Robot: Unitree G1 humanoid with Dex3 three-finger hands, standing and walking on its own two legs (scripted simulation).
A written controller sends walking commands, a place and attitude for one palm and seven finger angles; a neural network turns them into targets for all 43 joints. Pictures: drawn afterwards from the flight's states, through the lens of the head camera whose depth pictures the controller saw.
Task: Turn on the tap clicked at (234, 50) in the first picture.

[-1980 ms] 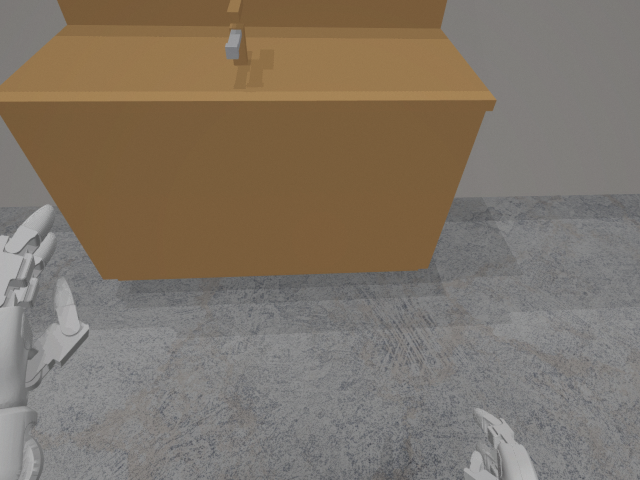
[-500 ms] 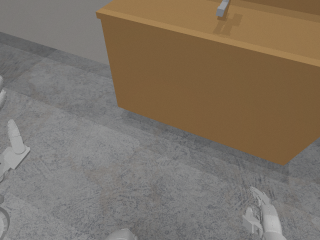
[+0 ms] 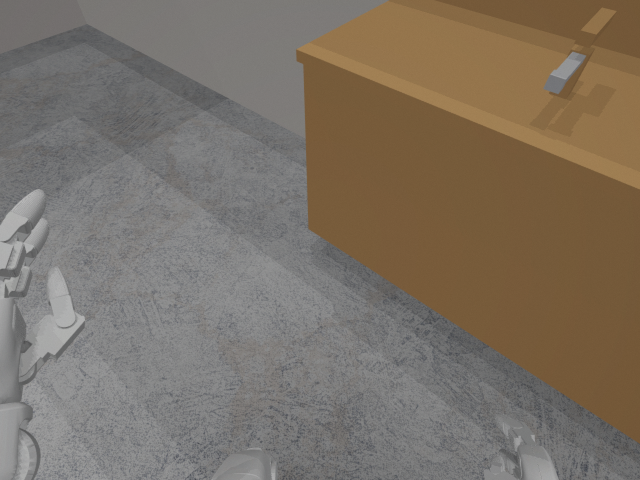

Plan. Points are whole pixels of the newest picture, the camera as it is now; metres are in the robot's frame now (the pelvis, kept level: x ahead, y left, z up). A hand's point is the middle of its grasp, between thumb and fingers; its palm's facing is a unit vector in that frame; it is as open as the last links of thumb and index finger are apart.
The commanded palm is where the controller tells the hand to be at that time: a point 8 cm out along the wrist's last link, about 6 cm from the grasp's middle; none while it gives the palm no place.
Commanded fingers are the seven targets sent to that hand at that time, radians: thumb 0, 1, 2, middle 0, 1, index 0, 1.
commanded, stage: turn to face it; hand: left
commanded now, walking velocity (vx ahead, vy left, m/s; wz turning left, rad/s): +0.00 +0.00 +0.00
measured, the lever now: (556, 81) +0.76 -0.38 +0.11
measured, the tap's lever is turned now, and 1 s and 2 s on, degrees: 0 0 0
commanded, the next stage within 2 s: take the last steps up to it in 1.80 s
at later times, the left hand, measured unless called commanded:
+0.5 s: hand (139, 286) +0.25 +0.18 +0.17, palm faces +0.34 -0.84 -0.43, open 7.4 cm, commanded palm +0.20 +0.23 +0.18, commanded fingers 0.00 0.90 0.90 -0.20 -0.30 -0.20 -0.30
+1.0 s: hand (201, 295) +0.25 +0.12 +0.18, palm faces +0.05 -0.91 -0.42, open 7.4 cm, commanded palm +0.22 +0.17 +0.18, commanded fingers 0.00 0.90 0.90 -0.20 -0.30 -0.20 -0.30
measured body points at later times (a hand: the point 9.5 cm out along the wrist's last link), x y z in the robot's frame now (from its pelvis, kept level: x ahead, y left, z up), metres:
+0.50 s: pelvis +0.01 -0.03 -0.01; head +0.02 -0.06 +0.43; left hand +0.23 +0.23 +0.20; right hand +0.18 -0.23 -0.11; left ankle +0.04 +0.12 -0.70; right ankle +0.04 -0.09 -0.74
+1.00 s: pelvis -0.05 -0.01 +0.00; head -0.04 -0.01 +0.45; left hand +0.24 +0.17 +0.20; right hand +0.01 -0.30 -0.08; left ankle +0.00 +0.12 -0.74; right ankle -0.02 -0.10 -0.69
